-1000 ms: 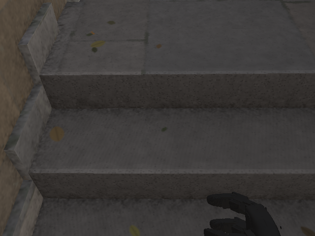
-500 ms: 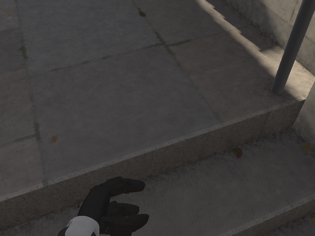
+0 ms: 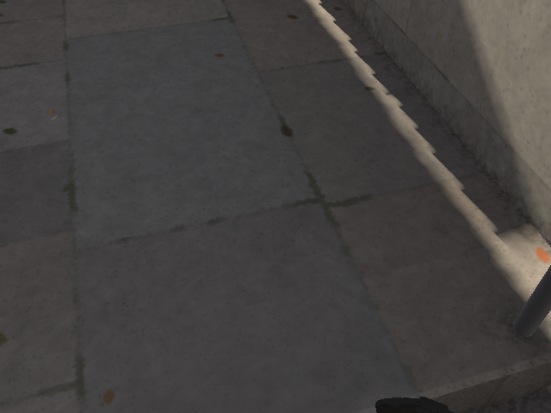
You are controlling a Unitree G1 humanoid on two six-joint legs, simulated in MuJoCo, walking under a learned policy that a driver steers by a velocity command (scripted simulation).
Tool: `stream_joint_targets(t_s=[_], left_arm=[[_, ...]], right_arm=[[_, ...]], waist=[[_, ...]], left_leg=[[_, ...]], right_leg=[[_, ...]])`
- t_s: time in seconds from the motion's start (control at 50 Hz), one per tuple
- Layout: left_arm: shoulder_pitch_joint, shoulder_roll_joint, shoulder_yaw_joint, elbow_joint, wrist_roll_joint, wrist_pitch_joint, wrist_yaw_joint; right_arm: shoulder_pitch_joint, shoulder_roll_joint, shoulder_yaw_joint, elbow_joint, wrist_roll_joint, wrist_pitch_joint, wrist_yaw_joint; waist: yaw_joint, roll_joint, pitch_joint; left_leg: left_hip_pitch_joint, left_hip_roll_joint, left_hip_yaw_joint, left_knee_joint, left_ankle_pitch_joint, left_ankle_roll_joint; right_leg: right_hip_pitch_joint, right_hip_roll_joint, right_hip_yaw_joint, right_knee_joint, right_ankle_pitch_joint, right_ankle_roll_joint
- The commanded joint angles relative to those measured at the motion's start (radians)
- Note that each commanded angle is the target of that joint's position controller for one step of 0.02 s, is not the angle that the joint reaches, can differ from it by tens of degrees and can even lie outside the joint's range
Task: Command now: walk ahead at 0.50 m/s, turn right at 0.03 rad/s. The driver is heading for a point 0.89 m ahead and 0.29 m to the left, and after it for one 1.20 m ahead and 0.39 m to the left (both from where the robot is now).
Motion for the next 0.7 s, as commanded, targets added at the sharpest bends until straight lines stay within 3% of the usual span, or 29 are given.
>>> stream_joint_targets(t_s=[0.02,0.04,0.06,0.08,0.1,0.12,0.14,0.16,0.18,0.22,0.24,0.26,0.28,0.32,0.4,0.42,0.44,0.46,0.48,0.5,0.52,0.56,0.58,0.6,0.62,0.64,0.66,0.68,0.7], left_arm=[[-0.041,0.293,0.074,-0.097,-0.038,-0.003,0.037],[-0.071,0.273,0.08,-0.142,-0.028,-0.006,0.053],[-0.025,0.129,0.072,-0.216,-0.035,-0.004,0.021],[-0.119,0.118,0.078,-0.272,0.025,0.004,-0.001],[-0.166,0.064,0.076,-0.338,0.034,0.011,-0.018],[-0.223,0.029,0.066,-0.387,0.034,0.017,-0.019],[-0.254,0.0,0.06,-0.413,0.029,0.028,-0.011],[-0.21,-0.022,0.051,-0.423,0.017,0.037,-0.011],[-0.227,0.006,0.026,-0.3,-0.023,0.039,-0.069],[-0.257,0.043,0.027,-0.312,0.023,0.031,-0.075],[-0.271,0.069,0.027,-0.312,0.032,0.032,-0.072],[-0.289,0.101,0.037,-0.301,0.024,0.027,-0.072],[-0.331,0.098,0.034,-0.289,0.012,0.033,-0.071],[-0.416,0.062,0.018,-0.304,0.011,0.042,-0.075],[-0.588,0.03,-0.027,-0.362,0.0,0.044,-0.046],[-0.706,0.061,-0.029,-0.42,0.003,0.055,-0.051],[-0.785,0.072,-0.03,-0.459,0.005,0.073,-0.049],[-0.876,0.069,-0.029,-0.5,0.021,0.1,-0.057],[-0.976,0.023,-0.047,-0.54,0.027,0.124,-0.062],[-0.892,0.003,-0.047,-0.507,0.048,0.128,-0.076],[-0.929,0.04,-0.038,-0.525,0.053,0.129,-0.085],[-0.904,0.064,-0.022,-0.506,0.049,0.119,-0.09],[-0.829,0.08,-0.017,-0.483,0.034,0.113,-0.087],[-0.679,0.089,-0.013,-0.437,0.016,0.097,-0.081],[-0.481,0.117,-0.005,-0.381,-0.002,0.081,-0.069],[-0.265,0.203,0.02,-0.343,0.004,0.08,-0.049],[-0.024,0.244,0.046,-0.238,0.041,0.069,-0.034],[-0.083,0.271,0.053,-0.203,0.04,0.032,-0.024],[-0.183,0.247,0.05,-0.184,0.022,0.015,-0.024]], right_arm=[[0.363,-0.126,-0.061,0.063,0.008,-0.051,-0.027],[0.467,-0.213,-0.099,0.097,-0.01,-0.067,-0.046],[0.498,-0.352,-0.146,0.139,-0.025,-0.052,-0.07],[0.41,-0.344,-0.157,0.156,-0.011,-0.051,-0.072],[0.3,-0.276,-0.146,0.157,-0.022,-0.056,-0.07],[0.284,-0.182,-0.13,0.189,-0.034,-0.065,-0.06],[0.303,-0.103,-0.115,0.224,-0.043,-0.077,-0.058],[0.299,-0.028,-0.098,0.244,-0.049,-0.095,-0.056],[0.276,-0.076,-0.098,0.254,-0.074,-0.099,0.002],[0.385,-0.068,-0.086,0.327,-0.097,-0.1,0.037],[0.409,-0.091,-0.089,0.336,-0.109,-0.099,0.056],[0.365,-0.111,-0.093,0.315,-0.096,-0.103,0.066],[0.342,-0.105,-0.086,0.315,-0.11,-0.105,0.067],[0.462,-0.077,-0.069,0.351,-0.125,-0.104,0.062],[0.618,-0.017,-0.036,0.433,-0.148,-0.102,0.048],[0.657,-0.035,-0.033,0.446,-0.15,-0.109,0.058],[0.72,-0.047,-0.03,0.467,-0.151,-0.111,0.07],[0.711,-0.055,-0.031,0.444,-0.128,-0.11,0.092],[0.747,-0.029,-0.019,0.475,-0.119,-0.108,0.111],[0.639,-0.048,-0.018,0.409,-0.079,-0.12,0.122],[0.648,-0.093,-0.024,0.406,-0.051,-0.138,0.13],[0.674,-0.201,-0.052,0.398,-0.043,-0.162,0.112],[0.662,-0.261,-0.082,0.4,-0.053,-0.158,0.109],[0.61,-0.32,-0.114,0.392,-0.072,-0.148,0.109],[0.684,-0.216,-0.11,0.398,-0.097,-0.163,0.098],[0.664,-0.129,-0.088,0.331,-0.109,-0.161,0.101],[0.591,-0.064,-0.091,0.331,-0.072,-0.137,0.106],[0.533,-0.104,-0.115,0.345,-0.049,-0.127,0.12],[0.524,-0.098,-0.123,0.352,-0.05,-0.139,0.112]], waist=[[-0.215,-0.11,-0.106],[-0.253,-0.096,-0.097],[-0.189,0.327,-0.135],[-0.135,0.316,-0.105],[-0.057,0.222,0.048],[-0.03,0.102,0.113],[-0.012,0.045,0.161],[0.04,0.043,0.165],[-0.038,0.152,0.142],[-0.014,0.033,0.088],[-0.006,0.034,0.049],[0.002,0.053,0.046],[0.006,0.058,0.067],[-0.022,0.128,0.086],[-0.081,0.094,0.101],[-0.108,0.048,0.11],[-0.137,0.078,0.105],[-0.146,0.134,0.092],[-0.162,0.164,0.101],[-0.089,0.189,0.097],[-0.076,0.205,0.049],[-0.039,0.253,0.036],[-0.008,0.269,0.029],[0.04,0.288,-0.057],[0.045,0.128,-0.305],[0.114,-0.084,-0.458],[0.176,-0.211,-0.445],[0.147,-0.112,-0.205],[0.081,-0.047,-0.059]], left_leg=[[0.58,-0.143,0.055,-0.357,-0.155,0.02],[0.684,-0.024,-0.291,-0.51,-0.231,0.05],[0.899,0.189,-0.914,-0.928,-0.464,0.178],[0.855,0.235,-1.198,-1.205,-0.564,0.162],[0.718,0.226,-1.068,-1.178,-0.6,0.143],[0.613,0.228,-0.904,-1.082,-0.542,0.107],[0.52,0.199,-0.731,-0.999,-0.41,0.065],[0.483,0.154,-0.6,-0.985,-0.279,0.032],[0.516,0.146,-0.544,-0.974,-0.129,0.038],[0.636,0.118,-0.474,-0.987,-0.061,0.027],[0.695,0.118,-0.447,-1.023,-0.03,0.016],[0.706,0.093,-0.364,-1.06,-0.019,0.013],[0.656,0.092,-0.334,-1.1,0.019,0.005],[0.759,0.118,-0.339,-1.119,0.151,0.05],[1.003,0.144,-0.313,-1.138,0.271,0.079],[0.995,0.143,-0.299,-1.186,0.262,0.077],[0.981,0.154,-0.325,-1.225,0.257,0.084],[0.831,0.152,-0.292,-1.31,0.369,0.104],[0.715,0.178,-0.3,-1.36,0.45,0.104],[0.647,0.155,-0.215,-1.351,0.627,0.105],[0.603,0.16,-0.204,-1.336,0.92,0.13],[0.881,0.192,-0.223,-1.269,1.383,0.123],[1.046,0.229,-0.228,-1.201,1.587,0.091],[1.111,0.229,-0.199,-1.074,1.787,0.046],[0.843,0.174,-0.228,-0.809,1.569,-0.03],[0.502,0.028,-0.291,-0.558,1.024,-0.022],[0.371,-0.118,-0.371,-0.022,0.267,-0.035],[0.237,-0.07,-0.451,0.356,0.41,-0.016],[0.195,-0.042,-0.415,0.472,0.426,-0.015]], right_leg=[[0.01,-0.172,-0.032,0.386,1.504,-0.125],[-0.14,-0.123,0.007,0.68,1.256,-0.088],[-0.577,0.079,0.04,1.068,0.464,-0.036],[-0.713,0.119,0.188,1.413,0.073,-0.039],[-0.832,0.075,0.196,1.596,0.12,-0.048],[-0.893,0.05,0.174,1.658,0.175,-0.059],[-0.927,0.03,0.179,1.671,0.206,-0.069],[-0.927,0.038,0.191,1.675,0.221,-0.071],[-1.089,0.087,0.409,1.739,0.315,-0.215],[-1.264,0.103,0.37,1.727,0.304,-0.276],[-1.312,0.107,0.356,1.744,0.316,-0.287],[-1.32,0.104,0.296,1.7,0.319,-0.281],[-1.324,0.071,0.273,1.688,0.396,-0.258],[-1.483,0.039,0.214,1.918,0.292,-0.235],[-1.742,-0.009,0.176,1.934,0.107,-0.241],[-1.72,-0.055,0.094,1.751,0.136,-0.245],[-1.684,-0.089,0.056,1.64,0.223,-0.223],[-1.482,-0.095,-0.047,1.533,0.245,-0.204],[-1.321,-0.103,-0.014,1.474,0.197,-0.183],[-1.106,-0.067,-0.067,1.386,0.151,-0.161],[-0.928,-0.014,-0.125,1.33,0.063,-0.145],[-0.88,0.073,-0.164,1.127,-0.134,-0.106],[-0.855,0.091,-0.123,0.993,-0.195,-0.111],[-0.719,0.092,-0.054,0.971,-0.097,-0.13],[-0.232,-0.016,0.157,0.99,0.269,-0.23],[0.121,-0.165,0.551,0.679,0.097,-0.314],[0.111,-0.31,0.866,0.406,-0.043,-0.367],[-0.196,-0.292,0.873,0.318,-0.358,-0.277],[-0.368,-0.29,0.748,0.324,-0.396,-0.258]])
Keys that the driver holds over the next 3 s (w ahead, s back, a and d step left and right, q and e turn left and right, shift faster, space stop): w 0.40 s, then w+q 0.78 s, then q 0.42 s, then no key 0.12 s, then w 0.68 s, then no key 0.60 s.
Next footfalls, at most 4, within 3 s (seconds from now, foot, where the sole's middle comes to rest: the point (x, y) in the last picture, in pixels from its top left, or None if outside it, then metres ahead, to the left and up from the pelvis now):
0.02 left None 0.17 0.09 -0.63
0.60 right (351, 345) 0.57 -0.11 -0.47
1.20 left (204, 255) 0.78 0.21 -0.47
1.66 right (243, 181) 1.03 0.14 -0.47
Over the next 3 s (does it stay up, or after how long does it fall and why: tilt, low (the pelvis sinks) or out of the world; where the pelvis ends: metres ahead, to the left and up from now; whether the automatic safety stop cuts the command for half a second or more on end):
stays up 1.16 0.31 0.30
